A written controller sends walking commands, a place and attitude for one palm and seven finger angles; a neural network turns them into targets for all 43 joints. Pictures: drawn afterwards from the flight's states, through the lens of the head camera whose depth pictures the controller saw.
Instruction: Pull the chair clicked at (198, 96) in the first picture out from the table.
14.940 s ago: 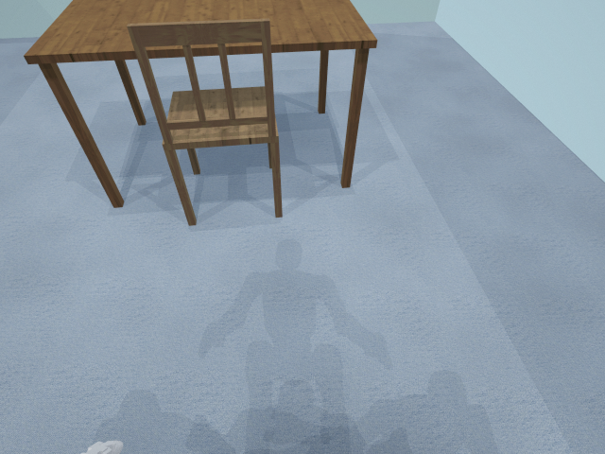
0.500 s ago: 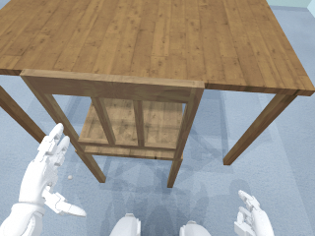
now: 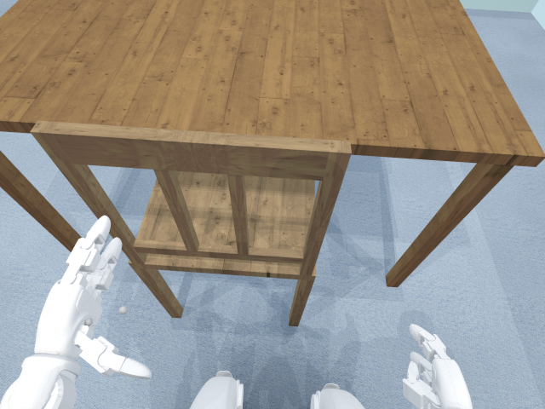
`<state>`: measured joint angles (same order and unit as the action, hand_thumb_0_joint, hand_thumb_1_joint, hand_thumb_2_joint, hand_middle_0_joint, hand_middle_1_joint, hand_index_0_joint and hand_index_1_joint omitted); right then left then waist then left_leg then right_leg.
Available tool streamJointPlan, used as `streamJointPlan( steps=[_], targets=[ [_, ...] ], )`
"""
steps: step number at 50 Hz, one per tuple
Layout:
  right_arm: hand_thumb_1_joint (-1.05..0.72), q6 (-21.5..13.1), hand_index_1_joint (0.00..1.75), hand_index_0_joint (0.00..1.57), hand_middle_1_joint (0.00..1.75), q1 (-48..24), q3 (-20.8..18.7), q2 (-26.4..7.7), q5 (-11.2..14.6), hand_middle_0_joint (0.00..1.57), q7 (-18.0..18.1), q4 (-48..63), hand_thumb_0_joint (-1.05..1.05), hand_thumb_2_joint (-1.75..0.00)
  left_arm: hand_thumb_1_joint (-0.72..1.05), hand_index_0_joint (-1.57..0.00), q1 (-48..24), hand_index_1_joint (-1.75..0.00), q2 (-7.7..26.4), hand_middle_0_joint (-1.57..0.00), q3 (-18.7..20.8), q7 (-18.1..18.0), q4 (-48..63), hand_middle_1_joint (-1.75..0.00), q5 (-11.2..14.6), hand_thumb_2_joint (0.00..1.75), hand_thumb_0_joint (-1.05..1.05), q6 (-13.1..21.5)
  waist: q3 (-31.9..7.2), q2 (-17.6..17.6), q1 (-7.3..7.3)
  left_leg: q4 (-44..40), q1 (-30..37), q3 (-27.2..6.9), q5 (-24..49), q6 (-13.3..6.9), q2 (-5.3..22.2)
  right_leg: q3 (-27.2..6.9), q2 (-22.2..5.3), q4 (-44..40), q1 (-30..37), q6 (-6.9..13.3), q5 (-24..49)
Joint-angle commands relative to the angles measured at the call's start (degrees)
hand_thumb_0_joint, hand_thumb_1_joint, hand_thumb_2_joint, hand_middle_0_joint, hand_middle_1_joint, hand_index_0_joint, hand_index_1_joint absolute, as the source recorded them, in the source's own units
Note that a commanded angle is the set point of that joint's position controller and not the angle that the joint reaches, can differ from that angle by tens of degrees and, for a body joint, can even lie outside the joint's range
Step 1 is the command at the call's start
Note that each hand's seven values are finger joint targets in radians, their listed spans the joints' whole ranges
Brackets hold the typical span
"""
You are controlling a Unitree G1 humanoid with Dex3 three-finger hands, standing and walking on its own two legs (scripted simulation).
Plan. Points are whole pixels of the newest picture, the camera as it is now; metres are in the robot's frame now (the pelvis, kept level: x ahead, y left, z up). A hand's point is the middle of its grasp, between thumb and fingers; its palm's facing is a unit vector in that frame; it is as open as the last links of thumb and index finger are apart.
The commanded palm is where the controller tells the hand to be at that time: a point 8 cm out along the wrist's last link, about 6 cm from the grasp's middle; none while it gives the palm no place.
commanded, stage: aim the fingers beside a spindle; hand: left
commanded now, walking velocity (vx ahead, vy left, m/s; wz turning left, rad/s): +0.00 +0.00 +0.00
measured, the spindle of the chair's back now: (180, 213) +0.43 +0.18 -0.03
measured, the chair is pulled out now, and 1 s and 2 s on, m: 0.00 0.00 0.00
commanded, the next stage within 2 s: none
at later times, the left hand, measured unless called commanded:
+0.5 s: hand (141, 301) +0.26 +0.19 +0.02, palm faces -0.04 -1.00 -0.05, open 16.9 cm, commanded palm +0.24 +0.25 +0.03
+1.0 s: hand (152, 300) +0.27 +0.18 +0.01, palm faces -0.05 -1.00 -0.04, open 16.9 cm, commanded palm +0.25 +0.23 +0.01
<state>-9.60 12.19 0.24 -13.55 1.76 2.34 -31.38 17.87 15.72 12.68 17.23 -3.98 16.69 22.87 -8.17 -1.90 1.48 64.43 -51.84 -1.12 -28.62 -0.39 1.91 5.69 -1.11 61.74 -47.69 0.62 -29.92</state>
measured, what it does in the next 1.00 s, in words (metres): stands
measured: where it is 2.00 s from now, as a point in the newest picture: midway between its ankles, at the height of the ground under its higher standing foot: outside the picture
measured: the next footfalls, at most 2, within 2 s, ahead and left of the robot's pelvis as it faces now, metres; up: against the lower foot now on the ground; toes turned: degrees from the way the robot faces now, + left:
none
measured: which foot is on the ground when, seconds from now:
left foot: down 0.00-1.00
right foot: down 0.00-1.00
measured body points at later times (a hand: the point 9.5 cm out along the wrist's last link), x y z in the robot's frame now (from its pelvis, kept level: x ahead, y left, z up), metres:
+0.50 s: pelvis +0.00 +0.00 -0.01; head +0.08 +0.01 +0.43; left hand +0.25 +0.24 +0.03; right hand +0.16 -0.25 -0.10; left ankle +0.02 +0.11 -0.66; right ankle +0.00 -0.12 -0.66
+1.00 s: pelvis -0.01 +0.00 -0.03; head +0.09 +0.01 +0.41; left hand +0.26 +0.24 +0.01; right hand +0.17 -0.25 -0.11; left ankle +0.02 +0.11 -0.66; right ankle +0.00 -0.12 -0.66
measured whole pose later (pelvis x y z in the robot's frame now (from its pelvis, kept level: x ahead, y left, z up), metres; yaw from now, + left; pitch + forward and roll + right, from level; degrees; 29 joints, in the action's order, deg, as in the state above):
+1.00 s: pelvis -0.01 +0.00 -0.03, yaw -1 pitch +20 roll -3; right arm -7.4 11.2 0.2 -14.0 1.0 1.5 -31.2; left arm 10.9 14.6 10.1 14.7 -7.9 14.9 24.3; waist -9.2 -1.5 1.9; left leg 71.5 -60.8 -1.1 -30.7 -0.4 2.2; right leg 5.4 -1.1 69.1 -56.8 0.8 -32.1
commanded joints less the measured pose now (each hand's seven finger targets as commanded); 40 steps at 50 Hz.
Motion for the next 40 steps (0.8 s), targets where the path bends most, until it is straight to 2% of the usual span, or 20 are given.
streamJointPlan(
  steps=[1,3,8,12,14,17,18,20,22,23,26,30,31,33,34,35,36,37,38,40],
  targets=[
    [-0.90,-2.9,0.30,0.20,0.30,-1.3,-3.6,-8.6,0.3,0.20,0.9,8.2,0.00,-0.90,-0.50,-0.06,-3.4,-0.08,8.1,-0.06,5.0,0.2,11.9,-0.08,1.6,0.30,0.00,3.7,-13.5,-1.4,0.50,-8.7,11.4,-0.7,14.2,-1.0,-1.1,-2.3,1.2,-8.8,6.5,0.2,12.8],
    [-0.90,-2.8,0.30,0.20,0.30,-1.4,-3.5,-8.7,0.3,0.20,0.9,8.0,0.00,-0.90,-0.50,-0.06,-3.9,-0.08,8.4,-0.06,5.0,0.2,10.3,-0.08,1.3,0.30,0.00,3.5,-12.0,-0.2,0.90,-8.3,10.1,-0.8,13.6,-1.1,-1.0,-2.3,1.3,-8.8,5.7,0.1,12.2],
    [-0.90,-2.8,0.30,0.20,0.30,-1.3,-3.3,-9.0,0.1,0.20,1.1,7.7,0.00,-0.90,-0.50,-0.06,-7.2,-0.08,9.1,-0.06,5.5,0.9,8.5,-0.08,1.5,0.30,0.00,4.2,-11.7,-0.6,0.99,-7.2,7.9,-0.7,11.6,-1.2,-1.1,-3.1,1.2,-8.3,4.6,0.2,10.0],
    [-0.90,-3.2,0.30,0.20,0.30,-1.0,-3.3,-9.1,0.1,0.20,1.0,7.9,0.00,-0.90,-0.50,-0.06,-8.9,-0.08,8.2,-0.06,4.0,1.2,10.6,-0.08,1.4,0.30,0.00,4.8,-14.9,-3.3,0.60,-7.1,10.1,-0.9,13.8,-1.0,-1.0,-2.7,1.1,-7.0,4.3,0.4,11.6],
    [-0.90,-3.3,0.30,0.20,0.30,-0.9,-3.4,-8.9,0.0,0.20,0.8,7.8,0.00,-0.90,-0.50,-0.06,-6.9,-0.08,7.7,-0.06,3.4,0.7,10.4,-0.08,1.0,0.30,0.00,4.5,-15.9,-3.7,0.30,-7.0,10.8,-0.9,15.6,-1.0,-0.9,-2.5,1.2,-6.5,4.5,0.5,13.3],
    [-0.90,-2.9,0.30,0.20,0.30,-0.8,-3.6,-9.0,0.0,0.20,0.7,7.6,0.00,-0.90,-0.50,-0.06,-8.0,-0.08,7.9,-0.06,3.7,-0.4,9.7,-0.08,0.7,0.30,0.00,3.9,-15.2,-2.1,0.62,-6.7,9.5,-1.0,14.7,-0.9,-0.9,-2.3,1.1,-6.2,4.0,0.3,12.8],
    [-0.90,-2.7,0.30,0.20,0.30,-1.1,-3.6,-8.9,-0.2,0.20,0.6,7.5,0.00,-0.90,-0.50,-0.06,-6.2,-0.08,8.3,-0.06,4.6,-0.9,8.6,-0.08,0.6,0.30,0.00,3.6,-14.9,-1.3,0.05,-6.7,8.5,-1.0,14.9,-0.9,-0.9,-2.2,1.3,-6.0,4.4,0.4,12.9],
    [-0.90,-2.2,0.30,0.20,0.30,-1.1,-3.7,-8.8,-0.1,0.20,0.4,7.9,0.00,-0.90,-0.50,-0.06,-5.9,-0.08,7.4,-0.06,4.3,-1.4,8.6,-0.08,0.6,0.30,0.00,3.5,-15.4,-0.4,0.07,-6.5,8.1,-0.7,14.8,-1.0,-1.0,-2.4,1.2,-5.8,4.8,0.2,13.5],
    [-0.90,-1.8,0.30,0.20,0.30,-1.1,-3.7,-8.8,-0.2,0.20,0.3,7.9,0.00,-0.90,-0.50,-0.06,-7.1,-0.08,7.8,-0.06,4.3,-1.7,9.3,-0.08,0.4,0.30,0.00,4.0,-15.4,-0.9,0.31,-6.3,7.9,-0.7,14.1,-0.9,-0.9,-2.4,1.2,-5.6,4.0,0.2,12.7],
    [-0.90,-1.8,0.30,0.20,0.30,-1.3,-3.7,-8.8,-0.3,0.20,0.3,8.0,0.00,-0.90,-0.50,-0.06,-6.5,-0.08,8.4,-0.06,4.7,-2.0,9.6,-0.08,0.2,0.30,0.00,4.2,-15.5,-1.8,-0.12,-6.1,7.7,-0.6,14.4,-1.0,-0.9,-2.5,1.3,-5.4,4.1,0.4,12.7],
    [-0.90,-1.9,0.30,0.20,0.30,-1.0,-3.6,-8.7,-0.3,0.20,0.1,8.1,0.00,-0.90,-0.50,-0.06,-7.3,-0.08,6.2,-0.06,1.9,-2.3,10.9,-0.08,-0.2,0.30,0.00,5.1,-16.3,-3.0,0.45,-5.8,9.0,-0.9,15.5,-0.8,-0.7,-2.1,1.2,-4.4,2.5,0.4,13.2],
    [-0.90,-1.6,0.30,0.20,0.30,-0.8,-3.8,-8.8,-0.5,0.20,-0.1,7.9,0.00,-0.90,-0.50,-0.06,-6.3,-0.08,5.9,-0.06,1.7,-2.7,9.8,-0.08,-0.5,0.30,0.00,5.4,-16.6,-0.6,0.74,-4.9,7.8,-1.0,15.8,-0.9,-0.6,-2.2,1.3,-3.7,2.2,0.3,14.2],
    [-0.90,-1.5,0.30,0.20,0.30,-0.9,-3.7,-8.7,-0.5,0.20,-0.2,8.1,0.00,-0.90,-0.50,-0.06,-6.6,-0.08,5.2,-0.06,0.9,-2.7,9.9,-0.08,-0.4,0.30,0.00,5.3,-16.2,-1.2,0.72,-4.9,7.1,-0.9,14.8,-0.8,-0.9,-2.2,1.2,-3.8,2.1,0.3,13.3],
    [-0.90,-1.1,0.30,0.20,0.30,-1.1,-3.7,-9.0,-0.4,0.20,0.1,7.7,0.00,-0.90,-0.50,-0.06,-7.8,-0.08,7.0,-0.06,2.9,-3.0,7.9,-0.08,-0.6,0.30,0.00,5.2,-14.8,1.1,0.88,-4.3,4.9,-0.9,12.5,-1.0,-0.8,-2.6,1.4,-4.0,1.5,0.3,11.3],
    [-0.90,-1.1,0.30,0.20,0.30,-1.1,-3.6,-9.0,-0.5,0.20,0.1,7.8,0.00,-0.90,-0.50,-0.06,-9.5,-0.08,6.2,-0.06,1.6,-2.9,8.8,-0.08,-0.8,0.30,0.00,5.6,-15.2,-0.1,1.30,-4.0,5.2,-0.8,12.3,-1.1,-0.9,-2.7,1.3,-3.7,0.8,0.3,11.2],
    [-0.90,-1.1,0.30,0.20,0.30,-1.1,-3.6,-9.0,-0.5,0.20,0.1,7.7,0.00,-0.90,-0.50,-0.06,-10.4,-0.08,6.9,-0.06,2.3,-2.8,9.3,-0.08,-0.7,0.30,0.00,5.8,-16.4,-0.9,0.81,-4.0,5.2,-0.9,12.4,-1.0,-0.9,-2.7,1.2,-3.3,1.2,0.4,11.0],
    [-0.90,-1.0,0.30,0.20,0.30,-1.2,-3.7,-8.9,-0.4,0.20,0.1,7.9,0.00,-0.90,-0.50,-0.06,-8.8,-0.08,6.8,-0.06,2.7,-2.9,8.5,-0.08,-0.7,0.30,0.00,5.8,-16.1,-0.9,0.50,-4.0,5.4,-0.7,12.3,-0.9,-0.9,-2.7,1.3,-3.4,0.9,0.5,10.8],
    [-0.90,-1.1,0.30,0.20,0.30,-1.3,-3.5,-8.9,-0.5,0.20,0.1,8.0,0.00,-0.90,-0.50,-0.06,-10.4,-0.08,5.9,-0.06,1.4,-2.8,10.0,-0.08,-0.6,0.30,0.00,6.1,-16.9,-0.8,0.87,-3.8,5.7,-0.9,12.8,-1.0,-0.9,-2.7,1.2,-3.1,1.0,0.4,11.3],
    [-0.90,-1.1,0.30,0.20,0.30,-1.3,-3.5,-8.8,-0.6,0.20,0.1,8.0,0.00,-0.90,-0.50,-0.06,-9.9,-0.08,6.2,-0.06,1.5,-2.8,9.6,-0.08,-0.7,0.30,0.00,6.0,-17.3,-1.6,0.64,-3.5,5.7,-0.8,13.2,-1.1,-0.9,-2.8,1.2,-3.0,0.9,0.5,11.6],
    [-0.90,-0.9,0.30,0.20,0.30,-0.9,-3.5,-8.9,-0.6,0.20,0.1,7.6,0.00,-0.90,-0.50,-0.06,-11.4,-0.08,6.5,-0.06,1.7,-2.8,8.8,-0.08,-0.6,0.30,0.00,5.9,-17.6,-0.6,1.12,-2.9,5.2,-0.7,13.2,-1.1,-0.9,-3.1,1.2,-2.9,1.0,0.3,12.2]
  ],
)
